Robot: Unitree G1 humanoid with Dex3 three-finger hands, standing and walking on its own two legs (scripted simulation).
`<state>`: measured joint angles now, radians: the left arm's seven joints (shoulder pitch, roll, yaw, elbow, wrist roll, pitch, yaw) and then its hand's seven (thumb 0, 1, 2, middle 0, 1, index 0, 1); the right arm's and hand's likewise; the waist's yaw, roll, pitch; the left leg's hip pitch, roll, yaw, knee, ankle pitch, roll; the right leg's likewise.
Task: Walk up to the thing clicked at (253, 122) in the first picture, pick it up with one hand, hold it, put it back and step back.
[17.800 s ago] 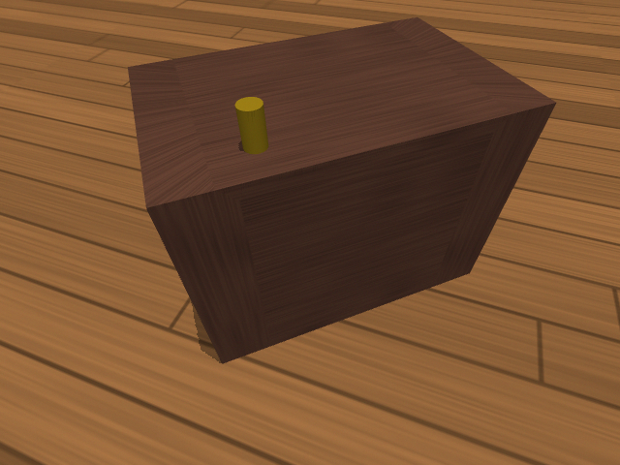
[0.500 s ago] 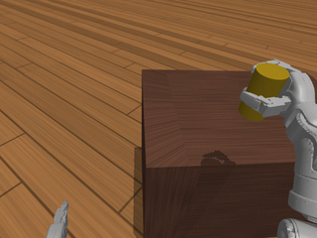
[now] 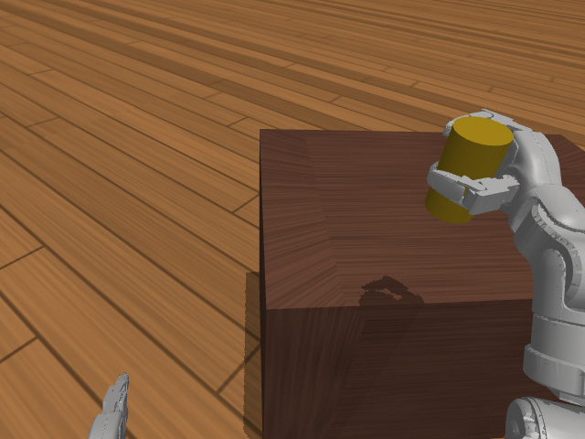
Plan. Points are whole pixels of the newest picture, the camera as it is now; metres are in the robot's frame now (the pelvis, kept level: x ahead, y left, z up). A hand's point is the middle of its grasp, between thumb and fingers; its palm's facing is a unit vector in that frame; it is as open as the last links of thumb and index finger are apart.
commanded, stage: hold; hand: right
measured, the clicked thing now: (464, 172) +0.33 -0.17 +0.27
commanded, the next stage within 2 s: crouch in 0.32 s
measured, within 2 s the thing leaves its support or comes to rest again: neither
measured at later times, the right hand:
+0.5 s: hand (450, 178) +0.33 -0.15 +0.26, palm faces +0.04 +1.00 -0.02, open 8.9 cm
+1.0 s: hand (424, 196) +0.40 -0.17 +0.19, palm faces +0.13 +0.99 +0.00, open 8.8 cm
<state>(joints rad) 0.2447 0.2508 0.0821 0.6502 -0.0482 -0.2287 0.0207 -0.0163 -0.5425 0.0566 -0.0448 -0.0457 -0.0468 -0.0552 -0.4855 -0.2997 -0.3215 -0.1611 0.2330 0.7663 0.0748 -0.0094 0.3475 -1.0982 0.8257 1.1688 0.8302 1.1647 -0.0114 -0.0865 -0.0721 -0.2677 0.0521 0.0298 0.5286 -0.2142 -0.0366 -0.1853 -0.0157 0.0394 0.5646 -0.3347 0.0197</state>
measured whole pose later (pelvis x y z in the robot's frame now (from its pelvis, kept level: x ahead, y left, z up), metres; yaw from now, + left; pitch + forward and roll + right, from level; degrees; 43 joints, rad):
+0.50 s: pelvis -0.01 +0.00 +0.00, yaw +0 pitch -3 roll +0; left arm 0.23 0.24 0.07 0.63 -0.05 -0.23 0.01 -0.02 -0.53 0.05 -0.05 -0.05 -0.05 -0.05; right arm -0.46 -0.28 -0.30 -0.15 0.25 0.78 0.08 -0.01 0.34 -1.11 0.82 1.17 0.83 1.16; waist 0.00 -0.09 -0.07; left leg -0.27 0.05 0.03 0.52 -0.20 -0.03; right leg -0.18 -0.01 0.04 0.55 -0.32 0.02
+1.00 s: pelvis -0.02 +0.01 +0.00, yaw +1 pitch +0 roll +0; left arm 0.26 0.23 0.09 0.64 -0.02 -0.30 0.05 -0.02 -0.51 0.05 -0.05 -0.05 -0.06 -0.05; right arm -0.61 -0.32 -0.32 0.43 0.16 0.33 0.05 -0.01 0.32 -1.14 0.82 1.17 0.82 1.16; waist 0.05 -0.04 -0.03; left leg -0.38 0.04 0.01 0.57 -0.19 -0.03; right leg -0.28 -0.02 0.02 0.60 -0.32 0.03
